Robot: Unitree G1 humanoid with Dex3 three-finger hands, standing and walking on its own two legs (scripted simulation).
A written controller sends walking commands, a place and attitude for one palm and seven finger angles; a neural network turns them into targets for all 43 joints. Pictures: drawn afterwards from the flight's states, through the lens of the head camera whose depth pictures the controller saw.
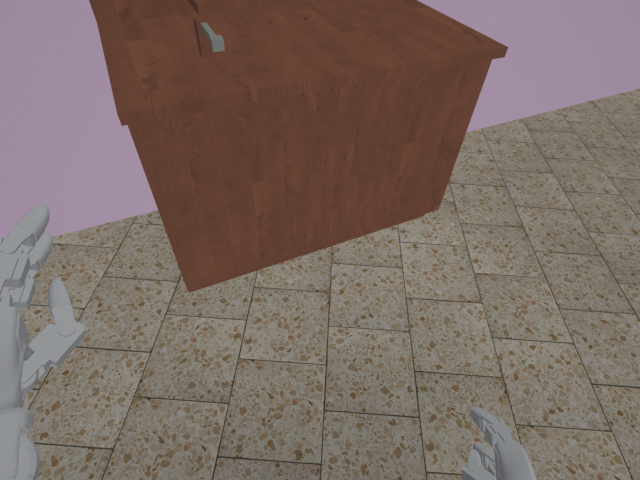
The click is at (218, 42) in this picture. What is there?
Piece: tap's lever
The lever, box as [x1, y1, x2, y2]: [209, 35, 224, 51]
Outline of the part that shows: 209,36 210,45 213,51 224,50 223,39 220,35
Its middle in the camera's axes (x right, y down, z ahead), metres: -0.25 -0.46 +0.91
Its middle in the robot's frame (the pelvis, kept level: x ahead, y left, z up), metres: +0.99 +0.32 +0.12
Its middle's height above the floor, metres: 0.89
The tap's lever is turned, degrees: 0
